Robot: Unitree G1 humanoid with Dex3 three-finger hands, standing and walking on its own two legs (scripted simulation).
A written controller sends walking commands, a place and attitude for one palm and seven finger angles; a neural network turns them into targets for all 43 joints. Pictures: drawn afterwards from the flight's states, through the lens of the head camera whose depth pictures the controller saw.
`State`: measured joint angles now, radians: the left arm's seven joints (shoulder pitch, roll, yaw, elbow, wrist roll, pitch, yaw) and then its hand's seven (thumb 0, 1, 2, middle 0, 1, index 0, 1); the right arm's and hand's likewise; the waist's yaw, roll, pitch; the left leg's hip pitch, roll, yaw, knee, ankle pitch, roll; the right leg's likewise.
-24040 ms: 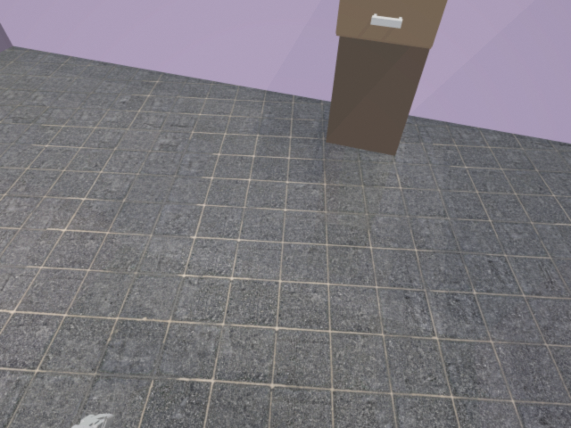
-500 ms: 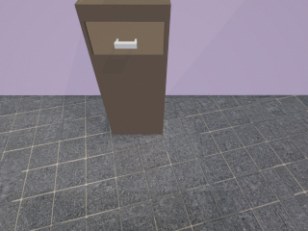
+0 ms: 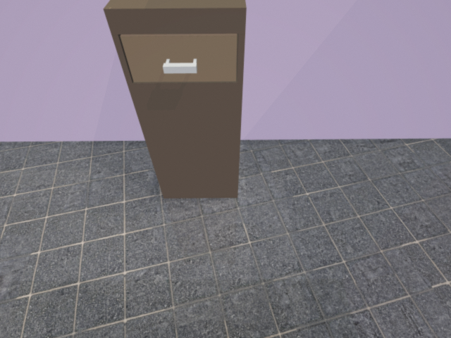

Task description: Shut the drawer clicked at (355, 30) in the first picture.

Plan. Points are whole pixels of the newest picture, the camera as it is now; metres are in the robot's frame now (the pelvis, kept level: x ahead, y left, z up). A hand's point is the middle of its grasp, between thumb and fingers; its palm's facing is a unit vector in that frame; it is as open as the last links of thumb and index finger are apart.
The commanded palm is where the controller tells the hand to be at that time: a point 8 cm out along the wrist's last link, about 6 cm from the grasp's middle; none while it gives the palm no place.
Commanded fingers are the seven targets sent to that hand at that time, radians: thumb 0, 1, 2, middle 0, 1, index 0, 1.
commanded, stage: stand and wait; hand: left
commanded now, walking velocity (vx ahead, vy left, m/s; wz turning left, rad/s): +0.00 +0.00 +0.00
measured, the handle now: (181, 64) +0.88 +0.20 +0.03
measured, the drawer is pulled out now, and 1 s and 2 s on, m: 0.00 0.00 0.00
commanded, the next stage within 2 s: none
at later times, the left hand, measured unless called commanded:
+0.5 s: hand out of the picture +0.05 +0.21 -0.17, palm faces +0.00 -0.96 -0.27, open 7.4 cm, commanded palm none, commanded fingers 0.00 0.90 0.90 -0.20 -0.30 -0.20 -0.30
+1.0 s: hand out of the picture +0.06 +0.21 -0.16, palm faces +0.00 -0.96 -0.28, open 7.4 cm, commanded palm none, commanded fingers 0.00 0.90 0.90 -0.20 -0.30 -0.20 -0.30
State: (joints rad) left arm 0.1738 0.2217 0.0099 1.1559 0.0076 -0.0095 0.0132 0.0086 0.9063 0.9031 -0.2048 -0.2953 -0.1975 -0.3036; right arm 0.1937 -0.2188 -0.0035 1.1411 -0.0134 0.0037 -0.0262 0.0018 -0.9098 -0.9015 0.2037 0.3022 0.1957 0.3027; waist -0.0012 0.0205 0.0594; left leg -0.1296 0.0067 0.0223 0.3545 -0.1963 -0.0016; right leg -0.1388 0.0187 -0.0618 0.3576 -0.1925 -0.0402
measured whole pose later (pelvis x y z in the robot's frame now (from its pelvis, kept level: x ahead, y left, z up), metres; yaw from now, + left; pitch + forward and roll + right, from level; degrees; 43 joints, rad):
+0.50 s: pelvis +0.01 -0.01 +0.00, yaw +0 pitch -1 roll +0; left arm 0.17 0.23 0.01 1.15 0.01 -0.01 0.01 0.01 0.91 0.90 -0.21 -0.30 -0.20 -0.30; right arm 0.19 -0.23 0.00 1.15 -0.01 0.00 -0.03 0.00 -0.91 -0.90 0.20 0.30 0.20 0.30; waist 0.00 0.02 0.06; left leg -0.11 0.02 0.02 0.34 -0.20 -0.01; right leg -0.12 0.03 -0.06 0.34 -0.19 -0.05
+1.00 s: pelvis +0.01 -0.01 +0.00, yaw +0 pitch -2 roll +0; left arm 0.16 0.25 0.02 1.15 0.01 -0.02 0.01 0.01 0.91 0.90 -0.21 -0.30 -0.20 -0.30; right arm 0.18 -0.25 -0.01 1.14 -0.01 0.00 -0.03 0.00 -0.91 -0.90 0.20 0.30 0.20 0.30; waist 0.00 0.02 0.05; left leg -0.10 0.02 0.03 0.32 -0.20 -0.01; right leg -0.11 0.03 -0.06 0.33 -0.19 -0.05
